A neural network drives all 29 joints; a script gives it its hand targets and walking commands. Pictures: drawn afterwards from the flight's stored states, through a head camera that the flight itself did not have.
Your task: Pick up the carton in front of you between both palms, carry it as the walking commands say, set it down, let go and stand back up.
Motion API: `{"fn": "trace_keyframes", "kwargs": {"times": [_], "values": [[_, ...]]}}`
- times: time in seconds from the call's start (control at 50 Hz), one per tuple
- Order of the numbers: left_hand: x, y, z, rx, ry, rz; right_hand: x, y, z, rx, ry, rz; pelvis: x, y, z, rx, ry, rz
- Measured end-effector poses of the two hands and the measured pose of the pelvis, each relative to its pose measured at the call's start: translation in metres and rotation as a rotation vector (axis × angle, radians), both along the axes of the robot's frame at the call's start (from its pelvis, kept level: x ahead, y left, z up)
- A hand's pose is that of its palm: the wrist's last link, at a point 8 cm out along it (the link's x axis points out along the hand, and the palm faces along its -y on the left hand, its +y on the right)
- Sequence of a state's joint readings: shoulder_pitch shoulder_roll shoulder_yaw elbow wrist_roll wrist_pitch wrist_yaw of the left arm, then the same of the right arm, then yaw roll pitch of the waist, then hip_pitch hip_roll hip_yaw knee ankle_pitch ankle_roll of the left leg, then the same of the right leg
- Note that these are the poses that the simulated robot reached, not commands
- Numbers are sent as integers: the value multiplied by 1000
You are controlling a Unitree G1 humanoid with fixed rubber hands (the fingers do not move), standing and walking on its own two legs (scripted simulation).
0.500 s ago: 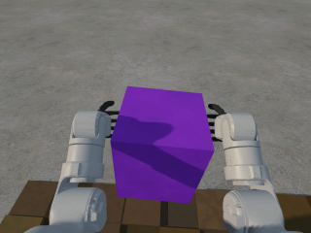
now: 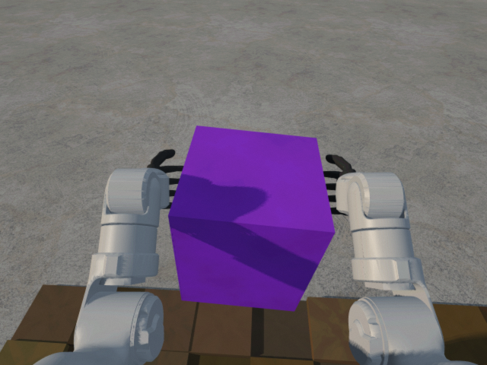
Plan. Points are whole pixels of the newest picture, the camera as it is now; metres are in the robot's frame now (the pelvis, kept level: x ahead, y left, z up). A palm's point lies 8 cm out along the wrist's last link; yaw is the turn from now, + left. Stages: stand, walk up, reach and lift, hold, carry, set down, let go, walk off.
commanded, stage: carry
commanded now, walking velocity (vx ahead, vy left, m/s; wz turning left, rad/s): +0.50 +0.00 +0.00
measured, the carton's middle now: (247, 221) +0.35 +0.01 +0.06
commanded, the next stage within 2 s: none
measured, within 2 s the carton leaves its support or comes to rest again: neither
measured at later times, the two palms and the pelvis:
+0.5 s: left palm (158, 114) +0.54 +0.19 +0.17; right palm (307, 116) +0.54 -0.11 +0.17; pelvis +0.16 +0.02 +0.00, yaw +0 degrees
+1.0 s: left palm (192, 103) +0.83 +0.17 +0.03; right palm (289, 103) +0.84 -0.12 +0.03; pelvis +0.47 +0.01 -0.05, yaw +0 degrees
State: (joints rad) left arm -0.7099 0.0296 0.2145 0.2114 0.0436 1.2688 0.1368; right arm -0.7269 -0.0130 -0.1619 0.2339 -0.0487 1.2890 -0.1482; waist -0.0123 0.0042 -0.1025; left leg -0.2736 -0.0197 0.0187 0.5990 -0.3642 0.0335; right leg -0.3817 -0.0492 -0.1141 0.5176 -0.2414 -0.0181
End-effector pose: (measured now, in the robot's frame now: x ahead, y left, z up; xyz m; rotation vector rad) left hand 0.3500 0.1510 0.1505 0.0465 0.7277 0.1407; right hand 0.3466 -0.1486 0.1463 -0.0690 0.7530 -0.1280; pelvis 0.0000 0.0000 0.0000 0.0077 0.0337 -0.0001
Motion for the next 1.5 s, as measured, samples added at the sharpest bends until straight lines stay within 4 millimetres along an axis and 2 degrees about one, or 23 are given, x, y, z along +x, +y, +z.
{"fn": "trace_keyframes", "kwargs": {"times": [0.14,0.22,0.34,0.42,0.48,0.56,0.64,0.74,0.8,0.82,0.88,0.94,1.04,1.14,1.22,1.28,1.38,1.5], "values": [[45,-13,34,11,-69,3,45,-12,30,12,-67,-7,34,-11,-7,-20,19,15],[68,-11,32,0,-30,19,75,-11,35,17,-23,-3,56,-11,-5,1,37,24],[108,11,24,-20,5,44,123,12,34,3,17,12,96,2,-2,-4,39,19],[146,30,18,-50,-5,57,158,31,30,-12,9,9,130,12,-6,26,40,9],[179,35,17,-49,1,46,183,36,22,-7,17,-7,155,20,-4,0,49,2],[232,30,17,-55,-8,16,220,31,18,-5,10,-49,196,25,-3,-23,54,-4],[291,16,14,-64,-12,-14,267,18,14,6,5,-93,246,26,-3,-20,62,-14],[372,-9,-6,-70,-1,-44,337,-4,-8,28,13,-120,324,18,-21,-7,56,-18],[417,-19,-29,-43,-18,-44,387,-15,-35,40,2,-106,375,13,-47,-4,31,-4],[429,-20,-39,-25,-15,-41,402,-16,-46,46,10,-99,386,13,-53,-16,33,-7],[451,-12,-76,-5,51,-8,437,-8,-83,58,85,-67,411,11,-57,-32,38,-7],[463,5,-105,-17,107,45,464,8,-107,49,143,-24,438,9,-53,-29,36,-9],[497,32,-118,-38,89,120,516,35,-121,61,133,19,490,12,-44,-9,49,0],[557,51,-114,-52,23,128,575,54,-117,47,68,17,556,28,-43,-9,62,14],[620,63,-108,-47,-60,79,628,67,-108,25,-17,-3,616,49,-60,-25,44,2],[660,68,-100,-47,-78,41,659,71,-97,-1,-35,-18,646,58,-59,-20,36,0],[721,64,-66,-54,-109,2,707,68,-66,-5,-65,-59,693,67,-49,-39,47,-5],[794,54,-24,-55,-165,-13,776,59,-24,-5,-118,-76,757,64,-46,-34,60,-5]]}}
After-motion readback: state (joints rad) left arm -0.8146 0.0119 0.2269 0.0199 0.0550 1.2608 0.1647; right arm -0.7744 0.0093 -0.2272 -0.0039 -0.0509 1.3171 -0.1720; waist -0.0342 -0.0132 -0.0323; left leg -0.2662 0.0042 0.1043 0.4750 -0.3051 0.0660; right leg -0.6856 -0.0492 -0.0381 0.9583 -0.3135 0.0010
